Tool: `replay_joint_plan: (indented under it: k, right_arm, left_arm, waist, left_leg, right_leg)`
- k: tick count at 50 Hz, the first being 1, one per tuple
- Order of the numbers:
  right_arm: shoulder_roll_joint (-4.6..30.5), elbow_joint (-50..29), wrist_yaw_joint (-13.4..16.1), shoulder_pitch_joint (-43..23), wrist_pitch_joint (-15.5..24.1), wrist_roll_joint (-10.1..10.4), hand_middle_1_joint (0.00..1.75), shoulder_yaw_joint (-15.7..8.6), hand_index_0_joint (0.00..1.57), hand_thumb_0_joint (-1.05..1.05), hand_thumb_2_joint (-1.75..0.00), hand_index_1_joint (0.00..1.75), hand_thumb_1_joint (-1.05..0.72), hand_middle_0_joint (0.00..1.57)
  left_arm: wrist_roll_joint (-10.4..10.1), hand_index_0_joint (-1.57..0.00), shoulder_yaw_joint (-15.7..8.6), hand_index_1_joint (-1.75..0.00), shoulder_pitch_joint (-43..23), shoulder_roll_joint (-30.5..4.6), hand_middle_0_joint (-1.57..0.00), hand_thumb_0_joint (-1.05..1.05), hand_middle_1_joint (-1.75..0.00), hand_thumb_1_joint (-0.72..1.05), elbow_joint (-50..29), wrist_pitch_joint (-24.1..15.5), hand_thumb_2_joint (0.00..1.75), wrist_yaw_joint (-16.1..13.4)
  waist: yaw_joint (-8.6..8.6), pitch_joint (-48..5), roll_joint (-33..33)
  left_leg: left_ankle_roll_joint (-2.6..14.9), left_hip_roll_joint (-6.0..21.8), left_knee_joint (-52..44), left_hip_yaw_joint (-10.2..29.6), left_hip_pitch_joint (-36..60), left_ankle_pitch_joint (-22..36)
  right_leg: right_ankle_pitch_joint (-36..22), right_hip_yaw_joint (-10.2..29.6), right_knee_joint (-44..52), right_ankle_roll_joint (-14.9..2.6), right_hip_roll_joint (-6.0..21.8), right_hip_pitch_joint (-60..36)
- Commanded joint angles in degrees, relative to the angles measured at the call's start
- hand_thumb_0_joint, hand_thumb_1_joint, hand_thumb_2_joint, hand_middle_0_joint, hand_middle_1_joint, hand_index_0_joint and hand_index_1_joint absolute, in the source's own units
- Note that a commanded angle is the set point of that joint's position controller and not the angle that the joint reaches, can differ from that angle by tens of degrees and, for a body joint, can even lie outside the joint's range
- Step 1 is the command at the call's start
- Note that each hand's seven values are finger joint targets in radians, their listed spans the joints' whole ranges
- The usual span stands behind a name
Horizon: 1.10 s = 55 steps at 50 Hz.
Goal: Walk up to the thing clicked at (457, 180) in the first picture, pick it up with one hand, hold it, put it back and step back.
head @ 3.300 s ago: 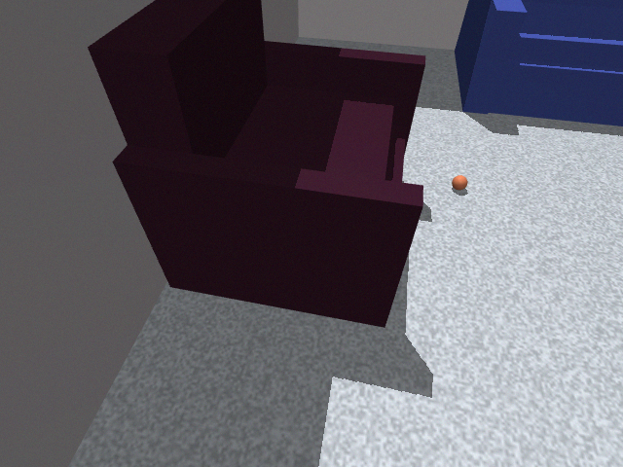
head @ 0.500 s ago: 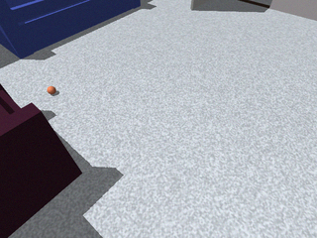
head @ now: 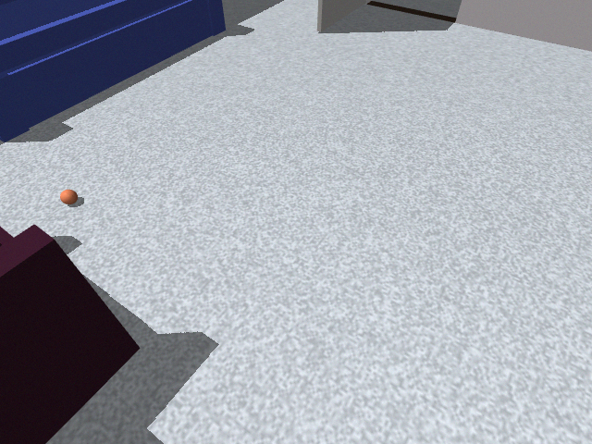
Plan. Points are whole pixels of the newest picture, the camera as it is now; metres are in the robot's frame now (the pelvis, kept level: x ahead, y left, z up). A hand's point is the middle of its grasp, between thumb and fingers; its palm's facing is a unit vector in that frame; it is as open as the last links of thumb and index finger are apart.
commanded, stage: stand
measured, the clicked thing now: (69, 196) +1.36 +1.02 -0.73
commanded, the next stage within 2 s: none
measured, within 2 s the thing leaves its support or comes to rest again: neither
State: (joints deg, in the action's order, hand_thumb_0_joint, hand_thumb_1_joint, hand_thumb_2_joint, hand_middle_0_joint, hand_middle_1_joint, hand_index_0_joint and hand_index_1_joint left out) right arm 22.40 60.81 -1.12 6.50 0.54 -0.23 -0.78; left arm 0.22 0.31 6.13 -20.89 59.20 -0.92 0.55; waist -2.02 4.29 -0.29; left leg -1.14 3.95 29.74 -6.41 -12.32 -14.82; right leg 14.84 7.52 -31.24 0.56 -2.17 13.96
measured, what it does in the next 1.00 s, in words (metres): stands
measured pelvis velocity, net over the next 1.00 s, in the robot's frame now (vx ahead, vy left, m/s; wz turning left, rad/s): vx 0.00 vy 0.01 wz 0.07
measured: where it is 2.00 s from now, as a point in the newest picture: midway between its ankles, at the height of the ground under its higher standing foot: outside the picture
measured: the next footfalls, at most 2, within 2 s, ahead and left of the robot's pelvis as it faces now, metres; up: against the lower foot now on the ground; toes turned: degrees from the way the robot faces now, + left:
none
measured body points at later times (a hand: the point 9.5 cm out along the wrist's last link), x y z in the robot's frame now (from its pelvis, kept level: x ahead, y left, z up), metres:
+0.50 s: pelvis +0.00 +0.01 +0.01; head +0.01 +0.01 +0.46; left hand +0.05 +0.32 -0.12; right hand +0.10 -0.29 -0.12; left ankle +0.01 +0.13 -0.73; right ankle +0.02 -0.13 -0.73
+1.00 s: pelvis +0.00 +0.01 +0.01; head +0.01 +0.01 +0.46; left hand +0.05 +0.32 -0.12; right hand +0.09 -0.29 -0.12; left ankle +0.01 +0.13 -0.73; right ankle +0.02 -0.13 -0.73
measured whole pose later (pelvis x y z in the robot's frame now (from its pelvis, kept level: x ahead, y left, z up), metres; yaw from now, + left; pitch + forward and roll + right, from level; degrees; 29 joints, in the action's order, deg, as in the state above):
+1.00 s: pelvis +0.00 +0.01 +0.01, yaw +4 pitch -3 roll +0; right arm 20.2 65.8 -1.0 5.5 0.6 -0.5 -0.9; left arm 0.5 0.6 7.7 -20.0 64.7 -0.9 0.6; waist -0.7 3.3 -0.2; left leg -0.1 1.4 19.7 -3.3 -8.0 -9.0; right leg 9.6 4.3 -19.4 1.9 0.6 7.3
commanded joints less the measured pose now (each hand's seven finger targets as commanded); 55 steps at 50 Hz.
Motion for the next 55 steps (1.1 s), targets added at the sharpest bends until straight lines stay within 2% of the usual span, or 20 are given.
replay_joint_plan:
  k: [1,3,5,6,8,10,12,15,16,19,25,28,33,36,37,41,45,49,53,55]
  right_arm:
    - [11.2,-2.5,0.9,-4.2,1.6,-0.1,0.3,-2.2,0.2,0.0,-0.9,0.3,-0.9,0.2]
    - [11.2,-1.5,1.1,-3.7,1.6,0.0,0.3,-2.2,0.2,0.0,-0.9,0.3,-0.9,0.2]
    - [10.8,-0.5,1.0,-3.7,1.6,0.0,0.3,-2.0,0.2,0.0,-0.9,0.3,-0.9,0.2]
    - [11.0,-0.3,1.0,-3.9,1.6,-0.2,0.3,-2.1,0.2,0.0,-0.9,0.3,-0.9,0.2]
    - [10.8,0.3,1.0,-4.3,1.6,-0.3,0.3,-2.1,0.2,0.0,-0.9,0.3,-0.9,0.2]
    - [10.6,0.5,1.0,-4.2,1.6,-0.4,0.3,-2.1,0.2,0.0,-0.9,0.3,-0.9,0.2]
    - [10.2,0.9,1.0,-4.0,1.5,-0.5,0.3,-2.1,0.2,0.0,-0.9,0.3,-0.9,0.2]
    - [10.4,1.1,1.0,-4.2,1.5,-0.4,0.3,-2.3,0.2,0.0,-0.9,0.3,-0.9,0.2]
    - [10.2,1.3,0.9,-4.4,1.4,-0.5,0.3,-2.3,0.2,0.0,-0.9,0.3,-0.9,0.2]
    - [10.1,1.2,0.9,-4.4,1.4,-0.5,0.3,-2.4,0.2,0.0,-0.9,0.3,-0.9,0.2]
    - [10.2,1.3,0.8,-4.7,1.3,-0.5,0.3,-2.6,0.2,0.0,-0.9,0.3,-0.9,0.2]
    - [10.0,1.2,0.8,-4.4,1.3,-0.3,0.3,-2.7,0.2,0.0,-0.9,0.3,-0.9,0.2]
    - [10.2,1.3,0.9,-4.9,1.2,-0.4,0.3,-2.6,0.2,0.0,-0.9,0.3,-0.9,0.2]
    - [10.1,1.3,0.8,-4.4,0.9,-0.4,0.3,-2.6,0.2,0.0,-0.9,0.3,-0.9,0.2]
    - [10.1,1.2,0.8,-4.7,0.9,-0.4,0.3,-2.6,0.2,0.0,-0.9,0.3,-0.9,0.2]
    - [10.4,1.1,0.7,-4.4,1.1,-0.4,0.3,-2.6,0.2,0.0,-0.9,0.3,-0.9,0.2]
    - [9.8,1.1,0.8,-3.7,1.4,-0.3,0.3,-2.4,0.2,0.0,-0.9,0.3,-0.9,0.2]
    - [10.0,1.2,0.8,-3.6,1.1,-0.3,0.3,-2.5,0.2,0.0,-0.9,0.3,-0.9,0.2]
    - [10.2,1.4,0.8,-3.4,0.9,-0.3,0.3,-2.5,0.2,0.0,-0.9,0.3,-0.9,0.2]
    - [9.9,1.4,0.8,-3.2,0.9,-0.3,0.3,-2.2,0.2,0.0,-0.9,0.3,-0.9,0.2]
  left_arm:
    - [0.0,-0.2,-2.5,-0.3,-2.4,-11.8,-0.2,0.0,-0.3,0.9,-1.4,-1.6,0.9,-0.7]
    - [0.0,-0.2,-2.5,-0.3,-3.5,-12.1,-0.2,0.0,-0.3,0.9,-0.5,-1.4,0.9,-0.8]
    - [-0.1,-0.2,-2.4,-0.3,-4.2,-12.0,-0.2,0.0,-0.3,0.9,0.1,-1.2,0.9,-0.8]
    - [-0.1,-0.2,-2.3,-0.3,-4.2,-11.6,-0.2,0.0,-0.3,0.9,0.4,-1.2,0.9,-0.8]
    - [-0.1,-0.2,-2.2,-0.3,-3.6,-11.4,-0.2,0.0,-0.3,0.9,1.1,-1.0,0.9,-0.8]
    - [0.1,-0.2,-2.2,-0.3,-3.8,-11.3,-0.2,0.0,-0.3,0.9,1.5,-1.2,0.9,-0.7]
    - [0.1,-0.2,-2.3,-0.3,-4.1,-11.6,-0.2,0.0,-0.3,0.9,1.9,-1.2,0.9,-0.8]
    - [0.2,-0.2,-2.3,-0.3,-3.8,-11.2,-0.2,0.0,-0.3,0.9,2.3,-1.2,0.9,-0.9]
    - [0.2,-0.2,-2.2,-0.3,-3.6,-11.2,-0.2,0.0,-0.3,0.9,2.6,-1.2,0.9,-0.9]
    - [0.4,-0.2,-2.2,-0.3,-3.3,-11.2,-0.2,0.0,-0.3,0.9,2.6,-1.3,0.9,-0.8]
    - [0.4,-0.2,-2.1,-0.3,-2.3,-11.1,-0.2,0.0,-0.3,0.9,2.7,-1.4,0.9,-0.9]
    - [0.3,-0.2,-2.2,-0.3,-2.2,-11.4,-0.2,0.0,-0.3,0.9,2.6,-1.5,0.9,-1.1]
    - [0.2,-0.2,-2.0,-0.3,-1.2,-11.0,-0.2,0.0,-0.3,0.9,2.6,-1.2,0.9,-1.1]
    - [0.4,-0.2,-2.2,-0.3,-1.0,-11.2,-0.2,0.0,-0.3,0.9,2.8,-1.1,0.9,-1.1]
    - [0.5,-0.2,-2.2,-0.3,-1.0,-11.3,-0.2,0.0,-0.3,0.9,2.8,-1.0,0.9,-1.0]
    - [0.5,-0.2,-2.2,-0.3,-0.2,-11.0,-0.2,0.0,-0.3,0.9,2.6,-1.0,0.9,-0.9]
    - [0.4,-0.2,-2.4,-0.3,-1.4,-11.6,-0.2,0.0,-0.3,0.9,2.0,-1.3,0.9,-1.0]
    - [0.5,-0.2,-2.2,-0.3,-1.0,-11.3,-0.2,0.0,-0.3,0.9,1.8,-1.2,0.9,-1.1]
    - [0.3,-0.2,-2.2,-0.3,-1.2,-11.4,-0.2,0.0,-0.3,0.9,1.7,-1.2,0.9,-1.1]
    - [0.4,-0.2,-2.2,-0.3,-1.2,-11.3,-0.2,0.0,-0.3,0.9,1.8,-1.0,0.9,-1.1]
  waist:
    - [1.57,-8.5,1.1]
    - [0.96,-8.1,1.9]
    - [1.11,-6.0,1.5]
    - [1.22,-6.6,0.6]
    - [1.59,-5.1,-0.1]
    - [1.42,-6.4,0.2]
    - [1.26,-5.5,0.4]
    - [1.28,-5.8,0.1]
    - [1.35,-4.7,0.1]
    - [1.14,-4.2,0.2]
    - [1.4,-5.7,0.2]
    - [1.04,-7.4,1.0]
    - [1.63,-5.6,0.0]
    - [1.49,-3.4,0.4]
    - [1.55,-3.3,0.3]
    - [1.79,-3.9,-0.7]
    - [1.28,-6.0,1.2]
    - [1.29,-5.0,0.9]
    - [1.31,-5.4,0.4]
    - [1.31,-3.7,0.3]
  left_leg:
    - [2.93,4.6,-8.9,7.7,6.3,8.2]
    - [2.53,4.4,-9.5,7.4,8.3,8.9]
    - [2.25,4.5,-11.5,7.9,7.5,6.5]
    - [2.27,4.7,-11.7,7.9,7.5,7.2]
    - [2.02,4.8,-13.3,8.4,7.3,3.8]
    - [2.09,5.0,-13.3,8.3,8.3,5.7]
    - [1.93,4.7,-14.2,8.5,7.1,3.8]
    - [2.05,5.0,-14.2,8.7,7.6,4.7]
    - [1.86,4.6,-14.8,8.9,7.2,1.8]
    - [2.09,4.8,-15.3,9.2,6.9,0.3]
    - [2.33,4.6,-14.4,9.3,7.8,3.5]
    - [2.33,4.6,-13.0,8.8,10.5,9.1]
    - [2.41,4.6,-14.1,9.3,8.7,6.1]
    - [2.43,4.5,-15.6,10.1,6.3,-1.0]
    - [2.45,4.5,-15.7,10.3,6.2,-1.6]
    - [2.47,4.6,-16.3,10.6,6.0,-1.3]
    - [2.34,4.3,-14.3,9.7,8.0,7.4]
    - [2.37,4.0,-14.0,9.4,7.6,4.6]
    - [2.27,4.0,-13.5,9.4,7.6,6.2]
    - [2.21,4.0,-14.8,9.9,5.5,2.3]
  right_leg:
    - [-16.9,3.7,8.4,-1.92,7.0,-4.0]
    - [-17.1,3.6,10.0,-2.0,7.2,-3.3]
    - [-13.9,3.4,11.4,-1.83,7.2,-2.8]
    - [-14.7,3.0,11.5,-1.77,7.3,-4.3]
    - [-10.5,2.7,12.7,-1.58,7.0,-2.8]
    - [-12.6,2.5,13.0,-1.45,7.3,-3.8]
    - [-10.8,2.4,13.7,-1.28,7.3,-3.9]
    - [-11.5,1.9,13.8,-1.14,7.4,-4.4]
    - [-8.6,2.1,14.6,-1.14,7.3,-2.8]
    - [-8.4,1.6,14.9,-1.06,7.3,-2.5]
    - [-9.9,1.3,15.0,-0.97,7.9,-3.3]
    - [-13.7,1.2,14.3,-1.03,8.3,-3.5]
    - [-10.8,0.9,14.9,-1.02,8.1,-3.5]
    - [-5.9,0.7,15.5,-1.13,7.8,-2.6]
    - [-5.6,0.8,15.5,-1.29,7.7,-2.3]
    - [-6.8,0.6,15.2,-1.42,7.9,-3.3]
    - [-11.2,0.7,14.5,-1.27,8.5,-4.6]
    - [-9.6,0.7,15.7,-1.21,8.5,-3.4]
    - [-9.6,0.7,15.4,-1.27,8.6,-4.1]
    - [-7.6,0.6,15.6,-1.39,8.4,-4.1]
